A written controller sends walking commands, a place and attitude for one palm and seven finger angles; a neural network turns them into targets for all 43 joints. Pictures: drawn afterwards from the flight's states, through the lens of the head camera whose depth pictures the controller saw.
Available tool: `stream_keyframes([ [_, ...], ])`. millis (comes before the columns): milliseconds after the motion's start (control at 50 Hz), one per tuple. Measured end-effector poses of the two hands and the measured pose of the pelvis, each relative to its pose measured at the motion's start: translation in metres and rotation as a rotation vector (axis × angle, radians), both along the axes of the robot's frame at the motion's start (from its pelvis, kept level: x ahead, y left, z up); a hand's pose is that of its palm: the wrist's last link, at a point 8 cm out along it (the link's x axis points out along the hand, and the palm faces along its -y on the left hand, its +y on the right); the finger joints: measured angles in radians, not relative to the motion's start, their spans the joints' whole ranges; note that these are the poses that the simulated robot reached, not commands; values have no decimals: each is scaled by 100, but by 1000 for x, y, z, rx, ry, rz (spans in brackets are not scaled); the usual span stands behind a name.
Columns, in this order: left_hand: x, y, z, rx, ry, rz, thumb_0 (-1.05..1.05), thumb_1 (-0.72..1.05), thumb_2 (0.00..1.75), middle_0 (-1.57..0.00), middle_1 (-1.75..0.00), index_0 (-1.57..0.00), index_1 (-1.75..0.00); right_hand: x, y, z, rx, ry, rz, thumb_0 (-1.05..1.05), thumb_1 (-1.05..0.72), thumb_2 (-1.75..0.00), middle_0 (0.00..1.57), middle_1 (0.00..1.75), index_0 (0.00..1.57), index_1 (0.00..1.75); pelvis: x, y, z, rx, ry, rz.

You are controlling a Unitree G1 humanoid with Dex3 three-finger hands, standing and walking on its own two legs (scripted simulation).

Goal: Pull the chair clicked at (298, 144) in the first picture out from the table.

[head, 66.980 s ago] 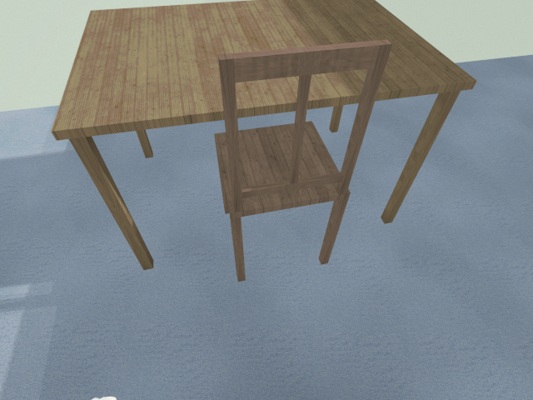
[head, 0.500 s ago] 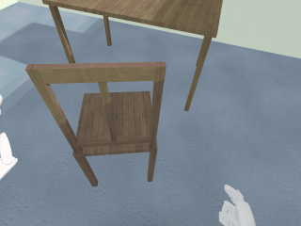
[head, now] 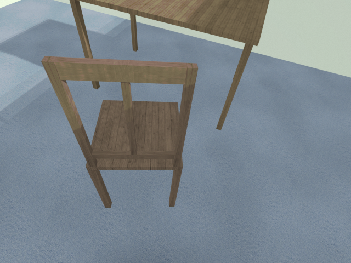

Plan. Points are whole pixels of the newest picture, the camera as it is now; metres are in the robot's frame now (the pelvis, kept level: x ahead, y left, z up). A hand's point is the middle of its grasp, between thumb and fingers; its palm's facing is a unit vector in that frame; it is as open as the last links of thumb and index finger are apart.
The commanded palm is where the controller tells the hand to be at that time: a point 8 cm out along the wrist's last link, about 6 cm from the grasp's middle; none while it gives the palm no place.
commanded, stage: let the arm hang, fingers relaxed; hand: left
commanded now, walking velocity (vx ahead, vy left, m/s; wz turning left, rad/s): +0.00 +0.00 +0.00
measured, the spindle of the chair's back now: (130, 123) +0.52 +0.17 -0.05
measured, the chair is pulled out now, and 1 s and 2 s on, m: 0.66 0.66 0.66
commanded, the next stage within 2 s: look to check the result in 0.76 s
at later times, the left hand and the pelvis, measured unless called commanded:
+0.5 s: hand out of the picture +0.00 +0.16 -0.17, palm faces +0.01 -0.98 -0.19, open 7.4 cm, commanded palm none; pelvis +0.00 -0.01 +0.00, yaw -1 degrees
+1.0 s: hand out of the picture +0.00 +0.15 -0.17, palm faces +0.02 -0.98 -0.17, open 7.4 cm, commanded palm none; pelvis +0.00 -0.01 +0.01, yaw -1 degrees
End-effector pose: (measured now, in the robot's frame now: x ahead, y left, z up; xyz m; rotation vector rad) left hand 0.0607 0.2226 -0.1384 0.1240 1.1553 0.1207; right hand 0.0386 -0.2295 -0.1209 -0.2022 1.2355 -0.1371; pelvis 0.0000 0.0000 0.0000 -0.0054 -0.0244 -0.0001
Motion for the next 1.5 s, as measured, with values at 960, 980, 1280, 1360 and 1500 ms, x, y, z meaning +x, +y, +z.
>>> stream_keyframes([
  [960,-61,-18,-1,10,234,24,1,91,90,-20,-30,-20,-29,-60,15,-19,75,175,-108,1,-91,-90,20,30,20,30,4,-9,6,2,3,-15],
  [980,-61,-18,-1,9,235,24,1,91,90,-20,-30,-20,-29,-60,15,-19,74,176,-108,1,-91,-90,20,30,20,30,4,-9,6,2,3,-15],
  [1280,-56,-17,-1,10,240,21,1,91,90,-20,-30,-20,-29,-57,18,-19,77,183,-111,1,-91,-90,20,30,20,30,8,-8,6,2,6,-15],
  [1360,-55,-17,-1,11,237,22,1,91,90,-20,-30,-20,-29,-55,18,-19,78,182,-112,1,-91,-90,20,30,20,30,9,-8,6,2,3,-15],
  [1500,-54,-16,-1,13,238,22,1,91,90,-20,-30,-20,-29,-53,19,-19,79,179,-111,1,-91,-90,20,30,20,30,10,-8,6,2,3,-15],
])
